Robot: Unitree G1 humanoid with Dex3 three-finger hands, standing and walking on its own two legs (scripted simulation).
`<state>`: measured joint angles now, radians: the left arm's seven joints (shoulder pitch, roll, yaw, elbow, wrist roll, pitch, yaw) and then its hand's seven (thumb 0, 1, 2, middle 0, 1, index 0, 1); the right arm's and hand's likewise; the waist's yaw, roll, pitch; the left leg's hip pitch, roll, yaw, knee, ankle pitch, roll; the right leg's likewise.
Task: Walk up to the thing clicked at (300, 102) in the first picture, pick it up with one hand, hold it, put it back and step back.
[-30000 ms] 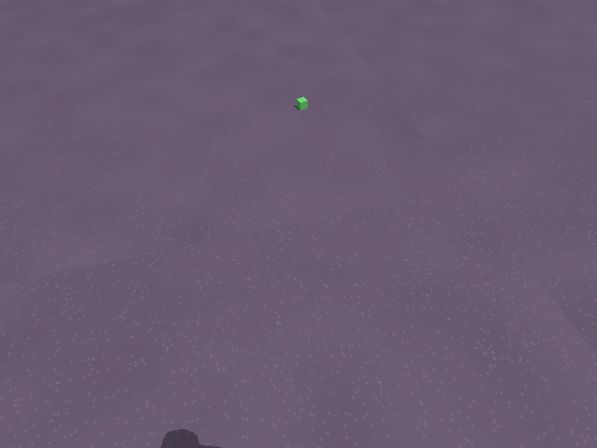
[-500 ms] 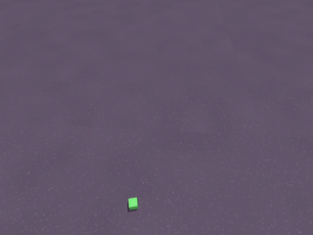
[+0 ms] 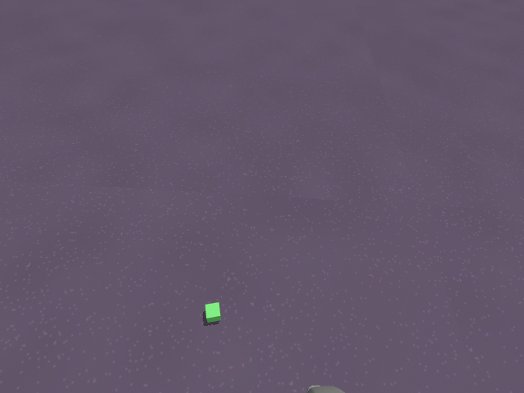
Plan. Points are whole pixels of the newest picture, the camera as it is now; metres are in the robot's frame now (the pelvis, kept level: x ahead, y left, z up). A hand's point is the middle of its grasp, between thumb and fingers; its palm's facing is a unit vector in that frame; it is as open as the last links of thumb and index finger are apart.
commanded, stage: walk up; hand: left
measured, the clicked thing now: (213, 312) +0.47 +0.19 -0.74
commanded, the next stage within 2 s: none
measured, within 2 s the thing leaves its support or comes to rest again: neither
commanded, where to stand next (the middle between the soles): +0.07 -0.03 m, yaw -2 degrees
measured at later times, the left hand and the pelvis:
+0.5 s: hand (134, 383) +0.16 +0.23 -0.13, palm faces -0.03 -0.90 -0.43, open 7.4 cm; pelvis +0.06 -0.04 +0.00, yaw -1 degrees
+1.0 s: hand out of the picture +0.06 +0.23 -0.16, palm faces -0.03 -0.92 -0.38, open 7.4 cm; pelvis +0.02 -0.03 -0.01, yaw -1 degrees
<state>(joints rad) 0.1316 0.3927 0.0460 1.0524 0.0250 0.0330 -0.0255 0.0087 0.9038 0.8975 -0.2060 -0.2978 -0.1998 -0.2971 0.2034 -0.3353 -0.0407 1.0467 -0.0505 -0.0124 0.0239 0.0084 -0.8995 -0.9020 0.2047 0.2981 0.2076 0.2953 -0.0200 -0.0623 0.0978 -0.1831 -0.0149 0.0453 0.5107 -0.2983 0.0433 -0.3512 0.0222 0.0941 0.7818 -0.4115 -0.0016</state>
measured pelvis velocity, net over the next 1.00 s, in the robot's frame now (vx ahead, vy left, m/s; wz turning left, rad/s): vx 0.02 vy -0.03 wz -0.03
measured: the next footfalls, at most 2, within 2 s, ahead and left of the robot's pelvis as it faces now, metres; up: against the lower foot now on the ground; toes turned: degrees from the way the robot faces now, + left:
right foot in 0.20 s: +0.09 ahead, -0.16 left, +0.00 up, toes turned -3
left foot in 0.58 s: +0.11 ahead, +0.10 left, +0.00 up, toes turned -3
